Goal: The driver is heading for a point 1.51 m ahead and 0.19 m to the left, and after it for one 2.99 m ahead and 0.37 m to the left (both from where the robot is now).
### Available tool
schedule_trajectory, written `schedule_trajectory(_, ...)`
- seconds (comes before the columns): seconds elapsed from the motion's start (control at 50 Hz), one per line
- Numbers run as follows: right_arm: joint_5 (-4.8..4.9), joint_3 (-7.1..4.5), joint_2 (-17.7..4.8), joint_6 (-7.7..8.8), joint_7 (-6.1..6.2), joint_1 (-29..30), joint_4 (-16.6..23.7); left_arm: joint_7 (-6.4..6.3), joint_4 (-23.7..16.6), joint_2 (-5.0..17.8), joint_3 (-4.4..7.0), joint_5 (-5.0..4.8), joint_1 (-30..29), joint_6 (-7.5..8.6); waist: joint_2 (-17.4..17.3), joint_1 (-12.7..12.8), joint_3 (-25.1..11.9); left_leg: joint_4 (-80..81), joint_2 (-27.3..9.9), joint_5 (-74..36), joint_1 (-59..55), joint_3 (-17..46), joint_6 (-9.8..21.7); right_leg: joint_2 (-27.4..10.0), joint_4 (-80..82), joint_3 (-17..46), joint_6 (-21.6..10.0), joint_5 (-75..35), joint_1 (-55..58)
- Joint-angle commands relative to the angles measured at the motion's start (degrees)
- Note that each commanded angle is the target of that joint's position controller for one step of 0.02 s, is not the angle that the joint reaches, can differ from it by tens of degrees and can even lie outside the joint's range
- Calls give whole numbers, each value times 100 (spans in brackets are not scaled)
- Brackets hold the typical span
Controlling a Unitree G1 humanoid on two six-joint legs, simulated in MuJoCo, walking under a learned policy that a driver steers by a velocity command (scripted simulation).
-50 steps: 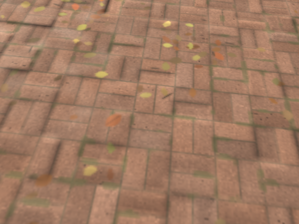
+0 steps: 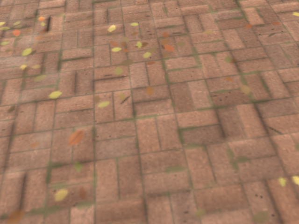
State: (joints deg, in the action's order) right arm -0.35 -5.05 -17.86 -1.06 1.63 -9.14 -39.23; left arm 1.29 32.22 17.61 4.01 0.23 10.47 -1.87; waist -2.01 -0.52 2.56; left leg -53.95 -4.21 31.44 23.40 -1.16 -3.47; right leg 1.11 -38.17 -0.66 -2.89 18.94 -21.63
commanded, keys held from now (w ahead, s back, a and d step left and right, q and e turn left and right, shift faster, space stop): w+e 0.08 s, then w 0.14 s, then w+q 0.78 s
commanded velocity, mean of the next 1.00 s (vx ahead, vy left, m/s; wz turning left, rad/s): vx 0.39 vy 0.00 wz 0.15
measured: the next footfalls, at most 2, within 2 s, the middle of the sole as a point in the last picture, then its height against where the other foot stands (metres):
left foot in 0.54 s outside the picture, level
right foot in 1.00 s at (172, 186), level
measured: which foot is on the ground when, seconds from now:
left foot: up 0.00-0.52, down 0.54-1.00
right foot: down 0.00-0.56, up 0.58-0.98, down 1.00-1.00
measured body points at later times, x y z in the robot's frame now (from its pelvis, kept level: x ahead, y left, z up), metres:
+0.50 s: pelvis +0.13 +0.01 +0.02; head +0.15 +0.02 +0.47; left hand +0.20 +0.31 -0.09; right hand +0.33 -0.25 -0.06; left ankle +0.22 +0.13 -0.71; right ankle +0.01 -0.09 -0.72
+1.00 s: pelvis +0.42 +0.04 +0.00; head +0.45 +0.06 +0.45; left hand +0.62 +0.32 -0.05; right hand +0.47 -0.25 -0.11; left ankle +0.23 +0.13 -0.72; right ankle +0.57 -0.04 -0.73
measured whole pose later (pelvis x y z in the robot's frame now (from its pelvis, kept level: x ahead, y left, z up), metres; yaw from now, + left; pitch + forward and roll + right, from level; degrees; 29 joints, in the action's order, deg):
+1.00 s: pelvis +0.42 +0.04 +0.00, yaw +14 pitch +3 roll +0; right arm 1.5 -3.7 -18.0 1.5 1.1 -25.2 -44.7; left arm 1.4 33.5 16.2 1.5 0.1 0.7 7.1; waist 1.2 -5.6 1.4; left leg -27.1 5.3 27.7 0.3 14.0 3.6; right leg 1.6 -26.1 3.0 -0.9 0.9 -27.7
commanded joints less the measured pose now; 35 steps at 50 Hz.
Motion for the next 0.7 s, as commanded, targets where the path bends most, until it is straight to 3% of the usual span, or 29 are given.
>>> schedule_trajectory(0.02, 55, -157, -698, 155, 19, 378, 603, -32, -277, 1180, 336, 1, 573, 301, 893, 290, -870, -1612, 213, -33, 2051, 611, 87, -1796, 2006, 2968, -1408, -941, 1868)
schedule_trajectory(0.04, 29, -181, -710, 173, 27, 379, 498, -82, -265, 991, 275, -105, 471, 287, 681, 244, -709, -1320, 73, -545, 2090, 636, 138, -1574, 2161, 2858, -1146, 429, 1743)
schedule_trajectory(0.06, 19, -193, -730, 189, 9, 399, 500, -125, -287, 927, 219, -130, 341, 273, 801, 176, -512, -1038, 66, -952, 1956, 634, 147, -1414, 2372, 2802, -1061, 1045, 1467)
schedule_trajectory(0.08, 26, -184, -674, 234, -35, 417, 485, -170, -309, 895, 188, -90, 308, 275, 928, 132, -425, -915, 146, -1283, 1807, 574, 142, -1283, 2539, 2757, -1026, 1202, 1317)
schedule_trajectory(0.12, 40, -144, -551, 347, -106, 312, 341, -238, -273, 781, 143, -13, 385, 339, 943, 121, -512, -444, 189, -1805, 1673, 488, 118, -1195, 2659, 2483, -981, 799, 1479)
schedule_trajectory(0.2, 33, -32, -328, 506, -172, 588, 240, -250, -13, 779, 140, -46, 722, 454, 956, 311, -408, 966, 244, -2295, 1296, 408, 44, -1088, 2699, 2066, -902, 98, 1598)
schedule_trajectory(0.28, 126, 27, -360, 574, -256, 826, 246, -189, 161, 942, 174, -66, 879, 501, 980, 501, -183, 1705, 163, -2439, 1133, 349, 102, -1300, 2787, 2038, -964, 234, 1571)
schedule_trajectory(0.4, 202, 132, -362, 643, -383, 1118, 429, -111, 451, 988, 181, -69, 1153, 537, 777, 689, 114, 2061, 103, -2130, 1286, 249, 447, -1569, 2793, 1813, -1016, -22, 1972)
schedule_trajectory(0.44, 210, 162, -365, 664, -438, 1142, 488, -95, 530, 1020, 197, -84, 1202, 522, 743, 681, 126, 2143, 146, -1975, 1199, 156, 583, -1613, 2714, 1631, -988, -501, 2140)
schedule_trajectory(0.48, 205, 170, -382, 673, -476, 957, 481, -101, 568, 1086, 221, -116, 1116, 486, 732, 512, 24, 2343, 289, -1981, 727, -22, 735, -1571, 2448, 1314, -857, -1355, 2130)
schedule_trajectory(0.52, 166, 40, -592, 650, -435, 56, 222, -148, 524, 1040, 191, -114, 922, 470, 622, -4, -543, 2620, 645, -2343, -924, -249, 939, -1213, 1424, 703, -543, -3231, 1672)
schedule_trajectory(0.54, 192, -102, -912, 636, -381, -848, 43, -190, 424, 857, 115, -49, 786, 498, 341, -434, -1075, 2634, 268, -2343, -2238, 397, 1195, -887, 96, 229, -227, -3464, 967)
schedule_trajectory(0.56, 158, -284, -1648, 596, -342, -1556, -1, -204, 55, 511, -24, 81, 852, 622, -1043, -517, -1614, 3055, -1082, -1619, -3918, 2989, 2052, -44, -2103, -290, 336, -1595, -1122)
schedule_trajectory(0.58, 222, -185, -1316, 595, -362, -1690, -23, -180, 56, 542, -42, 32, 760, 777, -1216, -578, -1693, 3743, -1496, -985, -4397, 4449, 2385, 221, -3034, 475, 404, 1103, -2302)
schedule_trajectory(0.6, 194, -97, -1051, 576, -337, -1420, 33, -87, 7, 836, 21, -172, 512, 883, -772, -545, -1054, 3842, -1448, -723, -4011, 3917, 2249, -129, -3358, 671, 324, 830, -2858)
schedule_trajectory(0.62, 139, -57, -905, 551, -323, -1193, 135, -47, 5, 817, -1, -189, 318, 932, -353, -460, -698, 3847, -1199, -1006, -3460, 3303, 2100, -345, -3223, 590, 259, 420, -2798)
schedule_trajectory(0.64, 115, -19, -803, 518, -314, -967, 193, -38, -19, 775, -2, -62, 199, 955, -16, -316, -377, 3959, -1007, -1472, -2879, 2940, 2013, -488, -2811, 539, 280, 86, -2679)
schedule_trajectory(0.66, 76, 33, -697, 512, -293, -767, 263, -50, -7, 785, 33, 54, 181, 934, -26, -155, -263, 4074, -812, -2020, -2418, 2612, 1934, -611, -2456, 544, 324, -182, -2349)
schedule_trajectory(0.7, 64, 36, -725, 501, -241, -577, 291, -39, 36, 660, 14, 104, 286, 869, -240, 42, -208, 4214, -601, -2897, -1829, 2279, 1957, -584, -2128, 408, 492, -407, -1952)
Keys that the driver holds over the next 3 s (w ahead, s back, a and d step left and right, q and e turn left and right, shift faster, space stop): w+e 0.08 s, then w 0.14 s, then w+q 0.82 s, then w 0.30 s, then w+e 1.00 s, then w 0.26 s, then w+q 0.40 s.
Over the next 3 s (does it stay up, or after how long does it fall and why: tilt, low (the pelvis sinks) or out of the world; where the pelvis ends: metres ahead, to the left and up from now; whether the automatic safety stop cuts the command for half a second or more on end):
stays up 1.46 0.13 0.01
